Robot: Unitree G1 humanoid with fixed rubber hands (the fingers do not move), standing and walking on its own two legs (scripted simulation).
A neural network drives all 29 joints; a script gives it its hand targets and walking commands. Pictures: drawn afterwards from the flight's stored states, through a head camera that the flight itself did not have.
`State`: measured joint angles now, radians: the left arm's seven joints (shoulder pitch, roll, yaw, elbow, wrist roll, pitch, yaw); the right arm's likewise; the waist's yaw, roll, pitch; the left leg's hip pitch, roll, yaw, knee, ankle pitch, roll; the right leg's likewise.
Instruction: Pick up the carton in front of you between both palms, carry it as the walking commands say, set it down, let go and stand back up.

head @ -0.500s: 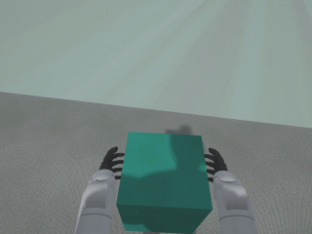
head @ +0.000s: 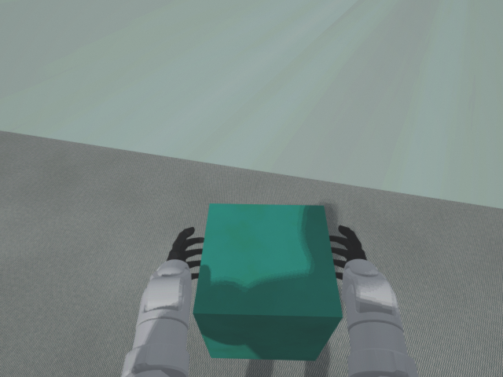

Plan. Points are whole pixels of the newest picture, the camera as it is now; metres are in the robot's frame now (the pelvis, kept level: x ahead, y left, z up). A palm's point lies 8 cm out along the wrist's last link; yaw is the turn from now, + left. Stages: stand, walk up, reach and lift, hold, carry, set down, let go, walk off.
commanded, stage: set down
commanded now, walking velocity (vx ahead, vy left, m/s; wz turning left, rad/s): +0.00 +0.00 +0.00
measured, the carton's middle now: (264, 285) +0.33 -0.01 -0.05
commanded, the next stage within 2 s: none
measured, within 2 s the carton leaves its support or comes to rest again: neither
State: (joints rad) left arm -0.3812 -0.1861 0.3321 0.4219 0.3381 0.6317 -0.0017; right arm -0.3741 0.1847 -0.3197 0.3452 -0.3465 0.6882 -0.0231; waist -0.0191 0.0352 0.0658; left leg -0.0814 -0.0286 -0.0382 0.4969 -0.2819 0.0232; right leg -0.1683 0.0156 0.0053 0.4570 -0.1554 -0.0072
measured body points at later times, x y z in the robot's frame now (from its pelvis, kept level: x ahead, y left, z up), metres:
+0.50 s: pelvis -0.03 +0.00 -0.08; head +0.19 -0.01 +0.32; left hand +0.38 +0.15 -0.16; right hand +0.36 -0.15 -0.17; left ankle +0.00 +0.11 -0.74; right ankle +0.07 -0.11 -0.74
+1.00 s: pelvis -0.04 +0.01 -0.20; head +0.21 +0.01 +0.17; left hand +0.44 +0.13 -0.30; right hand +0.39 -0.17 -0.30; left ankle +0.00 +0.11 -0.74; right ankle +0.07 -0.11 -0.74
